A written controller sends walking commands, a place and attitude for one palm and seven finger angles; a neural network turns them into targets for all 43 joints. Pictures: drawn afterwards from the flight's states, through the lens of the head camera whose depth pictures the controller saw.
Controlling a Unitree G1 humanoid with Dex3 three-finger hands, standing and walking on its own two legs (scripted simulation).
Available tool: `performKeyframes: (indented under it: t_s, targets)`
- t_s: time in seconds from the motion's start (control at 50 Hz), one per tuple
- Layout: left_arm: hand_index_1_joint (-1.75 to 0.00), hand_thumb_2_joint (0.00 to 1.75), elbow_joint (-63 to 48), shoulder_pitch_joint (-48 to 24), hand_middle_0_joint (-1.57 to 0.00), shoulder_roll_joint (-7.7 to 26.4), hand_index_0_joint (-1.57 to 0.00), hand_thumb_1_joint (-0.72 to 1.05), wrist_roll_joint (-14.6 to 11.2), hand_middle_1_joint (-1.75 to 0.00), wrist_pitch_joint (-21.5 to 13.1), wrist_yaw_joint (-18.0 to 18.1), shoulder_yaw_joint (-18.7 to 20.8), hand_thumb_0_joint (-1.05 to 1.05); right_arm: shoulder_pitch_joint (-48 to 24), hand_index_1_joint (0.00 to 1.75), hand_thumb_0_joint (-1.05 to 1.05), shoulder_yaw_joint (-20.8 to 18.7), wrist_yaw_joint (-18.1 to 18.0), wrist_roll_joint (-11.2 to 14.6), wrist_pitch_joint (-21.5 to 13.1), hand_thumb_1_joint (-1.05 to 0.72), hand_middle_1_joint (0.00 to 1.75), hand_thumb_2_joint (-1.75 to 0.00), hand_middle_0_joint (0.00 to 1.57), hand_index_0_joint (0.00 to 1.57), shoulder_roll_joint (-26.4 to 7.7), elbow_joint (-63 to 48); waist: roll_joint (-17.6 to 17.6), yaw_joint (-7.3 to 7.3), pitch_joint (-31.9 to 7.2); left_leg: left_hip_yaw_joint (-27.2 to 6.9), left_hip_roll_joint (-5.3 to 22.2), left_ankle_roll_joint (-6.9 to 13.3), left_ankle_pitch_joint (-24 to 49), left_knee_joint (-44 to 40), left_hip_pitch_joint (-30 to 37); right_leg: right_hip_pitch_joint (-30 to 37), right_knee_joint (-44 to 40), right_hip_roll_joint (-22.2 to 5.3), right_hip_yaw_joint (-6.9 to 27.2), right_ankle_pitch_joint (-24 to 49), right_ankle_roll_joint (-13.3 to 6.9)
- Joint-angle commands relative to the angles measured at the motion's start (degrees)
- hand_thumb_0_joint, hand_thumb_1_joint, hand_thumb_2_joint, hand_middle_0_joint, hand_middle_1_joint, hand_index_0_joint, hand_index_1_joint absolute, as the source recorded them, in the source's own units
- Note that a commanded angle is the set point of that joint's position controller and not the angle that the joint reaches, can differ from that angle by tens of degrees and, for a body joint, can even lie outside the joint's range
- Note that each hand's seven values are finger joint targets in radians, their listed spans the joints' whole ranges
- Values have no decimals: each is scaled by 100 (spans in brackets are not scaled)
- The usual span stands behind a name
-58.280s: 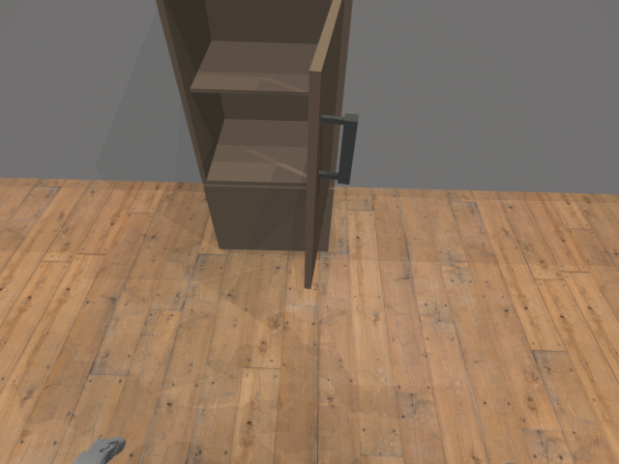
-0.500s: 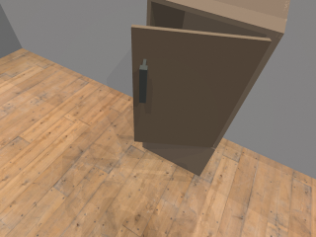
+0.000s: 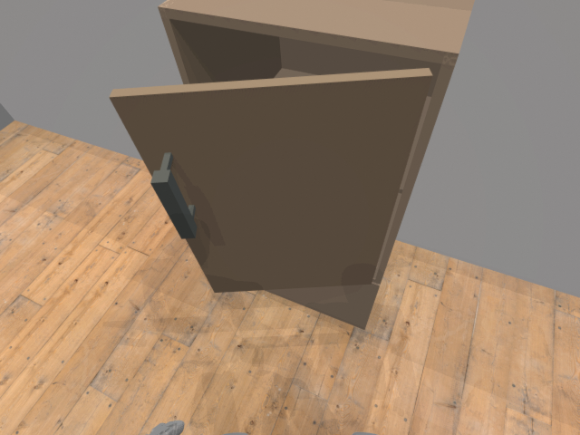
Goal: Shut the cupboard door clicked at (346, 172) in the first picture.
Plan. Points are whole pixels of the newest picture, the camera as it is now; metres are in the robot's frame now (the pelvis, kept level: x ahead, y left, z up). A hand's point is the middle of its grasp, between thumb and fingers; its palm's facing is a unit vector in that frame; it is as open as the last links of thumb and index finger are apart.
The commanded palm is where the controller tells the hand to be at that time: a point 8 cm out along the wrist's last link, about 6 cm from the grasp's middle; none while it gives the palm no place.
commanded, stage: come to a stop and stand still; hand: left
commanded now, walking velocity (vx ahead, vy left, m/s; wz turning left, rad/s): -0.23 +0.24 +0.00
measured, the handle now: (178, 197) +0.45 +0.19 +0.05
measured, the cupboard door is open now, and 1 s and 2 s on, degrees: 26 26 26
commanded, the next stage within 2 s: look again from close up in 0.84 s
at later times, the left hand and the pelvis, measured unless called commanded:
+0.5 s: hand out of the picture -0.01 +0.25 -0.18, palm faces +0.11 -0.97 -0.20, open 7.4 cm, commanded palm none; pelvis -0.01 +0.06 +0.00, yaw +1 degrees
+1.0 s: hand out of the picture -0.01 +0.24 -0.17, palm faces +0.01 -0.98 -0.19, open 7.3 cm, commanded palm none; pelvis -0.03 +0.07 +0.01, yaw +0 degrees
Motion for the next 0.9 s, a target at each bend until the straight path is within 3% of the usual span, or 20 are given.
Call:
performKeyframes:
  t_s: [0.0, 0.06, 0.14, 0.24, 0.28, 0.3, 0.32, 0.34, 0.36, 0.38, 0.4, 0.42, 0.48, 0.52, 0.56, 0.58, 0.62, 0.64, 0.78, 0.88]
  targets:
    - [-30, 90, -168, 529, -20, 1244, -20, 90, 33, -30, 33, 162, 295, 0, 347, 30, 0, -98, 31, 7, 103, -90, 30, -90, 20, 20, -238, -217, -944, 311, -1092, -217, -77, -72, 318, 398, -370, 1153, -965, -1756, 1180, 4238, -846]
    - [-30, 90, -221, 524, -20, 1211, -20, 90, 43, -30, 59, 187, 347, 0, 70, 30, 0, -173, 77, -63, 198, -90, 30, -90, 20, 20, -295, -381, -915, 334, -901, -352, -163, -115, 596, 752, -664, 934, -1170, -1827, 1214, 3549, -905]
    - [-30, 90, -309, 434, -20, 1281, -20, 90, 84, -30, 88, 190, 379, 0, -204, 30, 0, -208, 131, -81, 209, -90, 30, -90, 20, 20, -361, -575, -1051, 339, -847, -396, -159, -110, 677, 452, -651, 782, -1339, -1830, 1226, 2479, -913]
    - [-30, 90, -343, 476, -20, 1378, -20, 90, 144, -30, 133, 147, 421, 0, -289, 30, 0, -160, 151, -56, 62, -90, 30, -90, 20, 20, -310, -696, -1320, 373, -970, -185, -196, 10, 650, -1272, -49, 816, -1282, -1634, 1377, 1288, -844]
    - [-30, 90, -294, 411, -20, 1376, -20, 90, 91, -30, 173, 117, 396, 0, 25, 30, 0, -126, 130, -51, 5, -90, 30, -90, 20, 20, -312, -568, -1302, 197, -1005, -7, -285, 46, 1473, -2517, 815, 442, -1041, -1364, 1211, 655, -517]
    - [-30, 90, -284, 405, -20, 1258, -20, 90, 64, -30, 192, 104, 358, 0, 125, 30, 0, -127, 125, -41, -45, -90, 30, -90, 20, 20, -389, -508, -1008, 145, -1001, -89, -195, 71, 1922, -3131, 1354, 65, -738, -1081, 1034, 179, -250]
    - [-30, 90, -329, 492, -20, 1028, -20, 90, 1, -30, 232, 87, 300, 0, 129, 30, 0, -159, 111, -72, -99, -90, 30, -90, 20, 20, -698, -543, -41, 163, -1017, -811, 440, 273, 1911, -3526, 1422, -253, -277, -619, 670, -456, 38]
    - [-30, 90, -356, 558, -20, 771, -20, 90, -27, -30, 265, 66, 231, 0, -198, 30, 0, -185, 73, -116, -99, -90, 30, -90, 20, 20, -1016, -697, 1000, 282, -752, -1583, 1243, 618, 2167, -3930, 693, -159, 55, -201, 241, -949, 305]
    - [-30, 90, -326, 450, -20, 785, -20, 90, -4, -30, 293, 66, 226, 0, -579, 30, 0, -142, 41, -156, -59, -90, 30, -90, 20, 20, -1015, -792, 796, 324, -453, -1557, 1393, 896, 1907, -4110, -171, 313, 379, -132, 333, -1147, 306]
    - [-30, 90, -265, 548, -20, 802, -20, 90, 23, -30, 300, 30, 233, 0, -819, 30, 0, -85, 7, -164, -84, -90, 30, -90, 20, 20, -920, -825, 406, 476, -395, -1199, 1147, 887, 2006, -4011, -248, 495, 492, -117, 340, -857, 289]
    - [-30, 90, -173, 598, -20, 799, -20, 90, 57, -30, 333, 21, 216, 0, -863, 30, 0, -68, -15, -149, -134, -90, 30, -90, 20, 20, -845, -783, 828, 482, -305, -1071, 956, 820, 2540, -3966, -74, 444, 557, -102, 327, -680, 274]
    - [-30, 90, -100, 581, -20, 850, -20, 90, 46, -30, 339, 12, 200, 0, -797, 30, 0, -41, -40, -136, -141, -90, 30, -90, 20, 20, -777, -715, 804, 432, -272, -970, 849, 770, 3175, -3814, 158, 375, 628, -24, 407, -521, 261]
    - [-30, 90, 52, 796, -20, 836, -20, 90, -12, -30, 288, 20, 150, 0, -561, 30, 0, 10, -101, -80, -190, -90, 30, -90, 20, 20, -704, -557, 694, 440, -452, -780, 766, 807, 4273, -3537, 788, 416, 387, -6, 532, -551, 246]
    - [-30, 90, 146, 890, -20, 830, -20, 90, -19, -30, 228, 31, 119, 0, -416, 30, 0, 17, -119, -39, -222, -90, 30, -90, 20, 20, -651, -469, 376, 441, -476, -764, 652, 719, 4561, -3308, 1016, 643, -304, -47, 646, 25, 225]
    - [-30, 90, 304, 1059, -20, 881, -20, 90, -25, -30, 145, 68, 81, 0, -270, 30, 0, 23, -103, 7, -249, -90, 30, -90, 20, 20, -494, -386, 103, 356, -653, -646, 365, 486, 3997, -3159, 1017, 1054, -771, -289, 920, 1245, 118]
    - [-30, 90, 332, 1065, -20, 909, -20, 90, -26, -30, 127, 82, 68, 0, -181, 30, 0, 28, -86, 13, -254, -90, 30, -90, 20, 20, -413, -338, 28, 308, -687, -604, 276, 404, 3627, -3193, 1013, 1117, -810, -414, 972, 1396, 65]
    - [-30, 90, 405, 1011, -20, 824, -20, 90, -36, -30, 95, 95, 45, 0, -82, 30, 0, 23, -73, -3, -244, -90, 30, -90, 20, 20, -418, -220, -735, 249, -868, -547, 271, 358, 3496, -3209, 1172, 1187, -760, -386, 960, 1613, 63]
    - [-30, 90, 420, 977, -20, 773, -20, 90, -46, -30, 88, 98, 19, 0, -42, 30, 0, 30, -68, -4, -255, -90, 30, -90, 20, 20, -448, -162, -881, 232, -844, -538, 279, 357, 3219, -3287, 1223, 1129, -840, -398, 949, 1375, 72]
    - [-30, 90, 542, 984, -20, 658, -20, 90, -35, -30, 146, 98, -13, 0, 35, 30, 0, 133, -47, -38, -274, -90, 30, -90, 20, 20, -351, 126, -280, 290, -59, -629, 246, 351, 2183, -3859, 724, 939, -1087, -313, 949, 405, 124]
    - [-30, 90, 597, 1072, -20, 627, -20, 90, -44, -30, 133, 101, -19, 0, 243, 30, 0, 149, -62, -42, -294, -90, 30, -90, 20, 20, -263, 239, -145, 296, -86, -606, 232, 345, 2185, -3894, 699, 1046, -1102, -313, 938, 517, 112]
